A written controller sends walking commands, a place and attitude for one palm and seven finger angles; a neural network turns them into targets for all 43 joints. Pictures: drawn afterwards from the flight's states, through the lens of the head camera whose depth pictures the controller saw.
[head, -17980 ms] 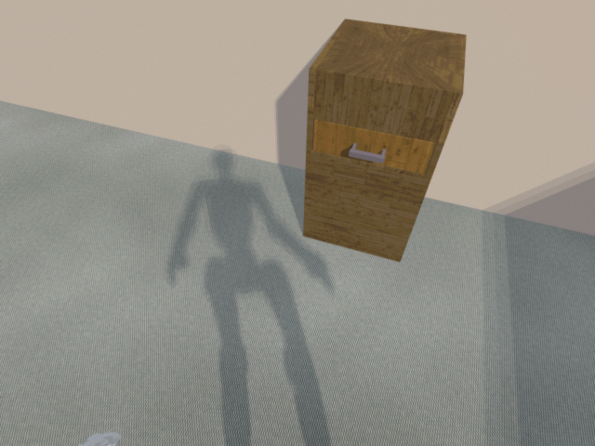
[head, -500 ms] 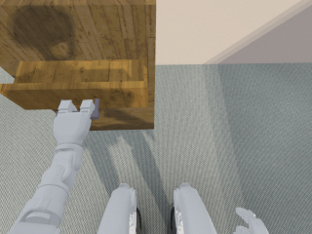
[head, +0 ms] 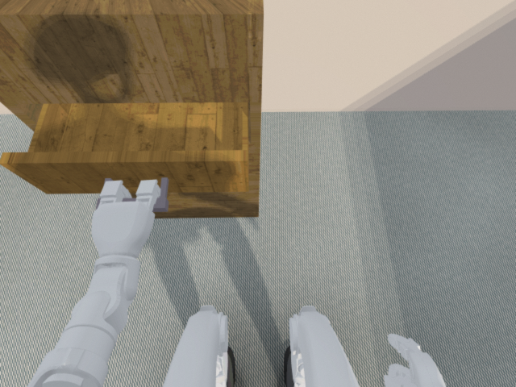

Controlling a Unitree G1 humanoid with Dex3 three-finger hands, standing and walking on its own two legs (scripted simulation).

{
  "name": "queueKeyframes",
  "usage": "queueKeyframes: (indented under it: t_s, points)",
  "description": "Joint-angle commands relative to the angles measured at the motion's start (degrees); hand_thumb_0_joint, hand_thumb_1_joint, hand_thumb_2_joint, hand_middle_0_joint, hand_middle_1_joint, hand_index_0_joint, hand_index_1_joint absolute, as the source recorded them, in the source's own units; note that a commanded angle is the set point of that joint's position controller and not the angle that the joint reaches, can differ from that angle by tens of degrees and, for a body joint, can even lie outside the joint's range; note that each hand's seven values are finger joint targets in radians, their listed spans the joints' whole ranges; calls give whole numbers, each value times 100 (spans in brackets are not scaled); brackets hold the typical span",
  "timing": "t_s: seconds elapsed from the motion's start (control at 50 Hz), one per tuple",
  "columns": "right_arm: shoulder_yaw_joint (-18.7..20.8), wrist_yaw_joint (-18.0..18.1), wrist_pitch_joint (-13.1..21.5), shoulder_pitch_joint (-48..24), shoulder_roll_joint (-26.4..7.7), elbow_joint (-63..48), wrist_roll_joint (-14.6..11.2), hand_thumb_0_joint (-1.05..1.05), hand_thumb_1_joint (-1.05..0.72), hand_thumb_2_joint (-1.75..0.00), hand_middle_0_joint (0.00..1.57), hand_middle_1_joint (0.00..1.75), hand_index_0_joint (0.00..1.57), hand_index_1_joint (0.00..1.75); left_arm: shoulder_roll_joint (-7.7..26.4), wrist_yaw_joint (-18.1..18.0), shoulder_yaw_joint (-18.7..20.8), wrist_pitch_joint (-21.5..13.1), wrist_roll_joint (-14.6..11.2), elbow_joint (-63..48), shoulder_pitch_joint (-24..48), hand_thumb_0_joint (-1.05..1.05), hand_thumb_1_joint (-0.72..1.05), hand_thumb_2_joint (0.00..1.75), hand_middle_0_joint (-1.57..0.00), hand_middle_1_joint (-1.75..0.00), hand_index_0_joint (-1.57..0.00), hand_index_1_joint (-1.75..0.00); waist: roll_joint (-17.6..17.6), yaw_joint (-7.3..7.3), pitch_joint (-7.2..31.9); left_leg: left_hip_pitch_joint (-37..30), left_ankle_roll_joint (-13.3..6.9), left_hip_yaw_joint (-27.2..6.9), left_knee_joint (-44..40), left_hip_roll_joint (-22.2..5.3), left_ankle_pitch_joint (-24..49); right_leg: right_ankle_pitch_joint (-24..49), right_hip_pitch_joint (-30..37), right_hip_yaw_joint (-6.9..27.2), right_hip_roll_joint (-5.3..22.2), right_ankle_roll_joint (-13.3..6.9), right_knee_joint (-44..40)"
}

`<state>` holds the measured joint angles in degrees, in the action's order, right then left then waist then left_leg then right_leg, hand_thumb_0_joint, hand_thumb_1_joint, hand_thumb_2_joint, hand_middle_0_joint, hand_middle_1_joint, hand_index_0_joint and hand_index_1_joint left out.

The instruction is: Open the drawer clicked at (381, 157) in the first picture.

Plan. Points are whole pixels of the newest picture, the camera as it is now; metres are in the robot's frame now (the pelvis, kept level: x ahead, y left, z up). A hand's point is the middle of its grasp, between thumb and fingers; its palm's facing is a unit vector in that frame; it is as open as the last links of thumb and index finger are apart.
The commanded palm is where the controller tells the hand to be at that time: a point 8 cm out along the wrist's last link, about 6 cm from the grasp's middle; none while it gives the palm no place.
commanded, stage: pull the drawer open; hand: left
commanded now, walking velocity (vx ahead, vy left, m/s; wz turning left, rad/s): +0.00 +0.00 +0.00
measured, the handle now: (134, 194) +0.42 +0.22 -0.06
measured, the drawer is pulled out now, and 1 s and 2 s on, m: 0.11 0.15 0.18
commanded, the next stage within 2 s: none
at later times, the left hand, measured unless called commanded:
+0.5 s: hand (136, 244) +0.34 +0.22 -0.09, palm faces -0.04 -0.06 -1.00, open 5.7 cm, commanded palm +0.30 +0.21 -0.04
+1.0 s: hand (135, 255) +0.32 +0.21 -0.09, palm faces -0.05 -0.06 -1.00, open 5.7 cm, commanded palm +0.28 +0.22 -0.04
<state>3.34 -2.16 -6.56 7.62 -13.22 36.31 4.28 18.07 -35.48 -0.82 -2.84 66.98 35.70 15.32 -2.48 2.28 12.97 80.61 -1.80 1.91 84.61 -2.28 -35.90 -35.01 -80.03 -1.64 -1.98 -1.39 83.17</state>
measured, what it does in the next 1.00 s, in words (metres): stands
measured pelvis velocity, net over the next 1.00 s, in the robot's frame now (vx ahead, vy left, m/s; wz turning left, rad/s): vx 0.01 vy -0.01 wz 0.00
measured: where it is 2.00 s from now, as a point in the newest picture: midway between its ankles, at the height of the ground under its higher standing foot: outside the picture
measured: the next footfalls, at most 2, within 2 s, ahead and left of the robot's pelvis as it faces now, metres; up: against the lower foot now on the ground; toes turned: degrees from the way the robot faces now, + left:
none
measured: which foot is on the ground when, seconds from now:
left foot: down 0.00-1.00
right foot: down 0.00-1.00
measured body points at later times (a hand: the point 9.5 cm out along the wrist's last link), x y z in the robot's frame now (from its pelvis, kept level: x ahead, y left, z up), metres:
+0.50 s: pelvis +0.00 +0.00 +0.00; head +0.16 +0.00 +0.42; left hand +0.33 +0.22 -0.03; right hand +0.15 -0.25 -0.14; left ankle +0.02 +0.10 -0.57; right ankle +0.03 -0.11 -0.57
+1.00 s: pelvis +0.01 -0.01 +0.00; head +0.16 -0.01 +0.42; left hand +0.32 +0.21 -0.03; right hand +0.17 -0.25 -0.14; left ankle +0.02 +0.10 -0.57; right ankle +0.03 -0.11 -0.57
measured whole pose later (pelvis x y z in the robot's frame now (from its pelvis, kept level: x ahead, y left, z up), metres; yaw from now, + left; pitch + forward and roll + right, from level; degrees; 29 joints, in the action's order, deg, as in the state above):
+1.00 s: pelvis +0.01 -0.01 +0.00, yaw +0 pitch +32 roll -1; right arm 2.9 -1.7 -5.7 6.0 -13.3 34.5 4.4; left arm 17.0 -36.4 -1.4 -3.0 67.2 26.7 4.6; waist -2.0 1.1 13.4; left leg 79.8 -1.3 2.0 84.9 -2.3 -36.7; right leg -36.0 -79.6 -1.5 -2.2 -1.9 83.9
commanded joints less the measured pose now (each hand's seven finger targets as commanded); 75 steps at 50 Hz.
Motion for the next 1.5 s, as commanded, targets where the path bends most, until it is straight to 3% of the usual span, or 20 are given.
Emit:
queueKeyframes:
  t_s: [0.0, 0.04, 0.2, 0.24, 0.28, 0.42, 0.58, 0.6, 0.66, 0.82, 0.9, 0.94, 0.98, 1.02, 1.04, 1.18, 1.38, 1.4, 1.42, 1.48]
  points:
    - [268, 69, 166, 372, -823, -491, 7, 0, -90, -90, 20, 30, 20, 30, 766, -291, 314, -37, -62, -858, -58, 0, 90, 90, -40, -135, -40, -135, 4, -237, 2832, -2260, -32, -285, -884, 230, 2592, 2681, 1746, 21, -88, -203, -894]
    - [281, 63, 159, 350, -818, -509, -7, 0, -90, -90, 20, 30, 20, 30, 623, -284, 196, -38, -67, -903, -127, 0, 90, 90, -40, -135, -40, -135, 94, -192, 2785, -2286, -44, -267, -871, 227, 2525, 2642, 1717, 17, -81, -183, -938]
    - [260, 66, 180, 254, -791, -602, 11, 0, -90, -90, 20, 30, 20, 30, 703, -284, 310, -65, -91, -1222, -671, 0, 90, 90, -40, -135, -40, -135, 16, -311, 2853, -2327, -29, -266, -880, 232, 2700, 2895, 1846, 56, -80, -215, -897]
    - [253, 70, 172, 252, -799, -608, 7, 0, -90, -90, 20, 30, 20, 30, 681, -299, 291, -64, -81, -1204, -675, 0, 90, 90, -40, -135, -40, -135, 180, -260, 2769, -2244, -38, -265, -857, 228, 2569, 2805, 1808, 52, -80, -199, -901]
    - [250, 67, 189, 209, -797, -604, 9, 0, -90, -90, 20, 30, 20, 30, 555, -322, 158, -66, -65, -1213, -571, 0, 90, 90, -40, -135, -40, -135, 54, -213, 2661, -2222, -41, -256, -869, 232, 2432, 2628, 1694, 40, -69, -194, -942]
    - [253, 76, 211, 193, -797, -613, 1, 0, -90, -90, 20, 30, 20, 30, 691, -360, 301, -28, -32, -1197, -765, 0, 90, 90, -40, -135, -40, -135, 82, -322, 2784, -2210, -37, -259, -854, 247, 2468, 2619, 1762, 32, -71, -208, -873]
    - [237, 86, 197, 126, -789, -696, -19, 0, -90, -90, 20, 30, 20, 30, 521, -292, 124, 63, -74, -1328, -1022, 0, 90, 90, -40, -135, -40, -135, 204, -277, 2662, -2242, -41, -266, -878, 239, 2443, 2658, 1752, 57, -75, -192, -940]
    - [234, 93, 210, 126, -783, -714, -14, 0, -90, -90, 20, 30, 20, 30, 640, -289, 256, 53, -80, -1354, -1087, 0, 90, 90, -40, -135, -40, -135, 106, -356, 2740, -2246, -29, -278, -886, 244, 2523, 2682, 1785, 58, -76, -211, -891]
    - [229, 95, 197, 105, -778, -729, -20, 0, -90, -90, 20, 30, 20, 30, 496, -278, 94, 46, -70, -1409, -1155, 0, 90, 90, -40, -135, -40, -135, 195, -289, 2634, -2265, -36, -268, -880, 234, 2509, 2692, 1748, 39, -69, -199, -926]
    - [210, 95, 254, 75, -753, -751, 4, 0, -90, -90, 20, 30, 20, 30, 627, -311, 278, -23, -95, -1543, -1556, 0, 90, 90, -40, -135, -40, -135, 255, -364, 2711, -2099, -38, -204, -790, 267, 2529, 3009, 1959, 141, -67, -204, -878]
    - [208, 112, 288, 37, -764, -742, 9, 0, -90, -90, 20, 30, 20, 30, 744, -322, 418, -38, -95, -1503, -1541, 0, 90, 90, -40, -135, -40, -135, 249, -382, 2505, -1949, -31, -221, -789, 273, 2359, 2811, 1882, 147, -81, -229, -884]
    - [212, 99, 285, 26, -750, -756, 3, 0, -90, -90, 20, 30, 20, 30, 619, -349, 290, -41, -77, -1590, -1600, 0, 90, 90, -40, -135, -40, -135, 103, -392, 2624, -2088, -31, -215, -799, 272, 2417, 2818, 1849, 121, -69, -224, -866]
    - [212, 94, 278, 29, -753, -791, -1, 0, -90, -90, 20, 30, 20, 30, 665, -366, 380, -13, -88, -1561, -1836, 0, 90, 90, -40, -135, -40, -135, 293, -424, 2580, -2041, -24, -214, -811, 277, 2395, 2830, 1914, 149, -81, -223, -875]
    - [200, 86, 270, -17, -761, -812, 2, 0, -90, -90, 20, 30, 20, 30, 625, -370, 298, -12, -79, -1715, -1766, 0, 90, 90, -40, -135, -40, -135, 85, -425, 2681, -2117, -16, -217, -824, 275, 2478, 2867, 1876, 131, -53, -222, -847]
    - [218, 89, 274, 0, -745, -815, -3, 0, -90, -90, 20, 30, 20, 30, 623, -376, 330, -1, -99, -1711, -1900, 0, 90, 90, -40, -135, -40, -135, 173, -446, 2679, -2128, -19, -210, -820, 272, 2471, 2885, 1938, 122, -63, -228, -857]
    - [200, 102, 288, -73, -745, -834, -5, 0, -90, -90, 20, 30, 20, 30, 488, -389, 185, 31, -86, -1733, -1908, 0, 90, 90, -40, -135, -40, -135, 276, -360, 2506, -2053, -34, -223, -823, 266, 2267, 2680, 1819, 132, -60, -210, -923]
    - [181, 131, 327, -122, -708, -839, 0, 0, -90, -90, 20, 30, 20, 30, 646, -393, 400, -55, -126, -1745, -2286, 0, 90, 90, -40, -135, -40, -135, 347, -458, 2463, -1848, -23, -172, -764, 296, 2176, 2798, 1975, 235, -57, -218, -908]
    - [178, 130, 338, -144, -715, -844, 5, 0, -90, -90, 20, 30, 20, 30, 726, -402, 465, -66, -107, -1814, -2208, 0, 90, 90, -40, -135, -40, -135, 169, -482, 2440, -1899, -14, -204, -770, 291, 2272, 2820, 1893, 221, -67, -249, -866]
    - [176, 120, 328, -151, -715, -862, 14, 0, -90, -90, 20, 30, 20, 30, 673, -427, 433, -86, -98, -1928, -2309, 0, 90, 90, -40, -135, -40, -135, 149, -515, 2668, -1977, -17, -170, -755, 298, 2327, 2849, 1941, 219, -46, -221, -835]
    - [184, 114, 319, -160, -716, -872, 5, 0, -90, -90, 20, 30, 20, 30, 544, -432, 291, -28, -101, -1878, -2323, 0, 90, 90, -40, -135, -40, -135, 262, -418, 2437, -1996, -24, -204, -788, 277, 2221, 2727, 1820, 194, -56, -222, -912]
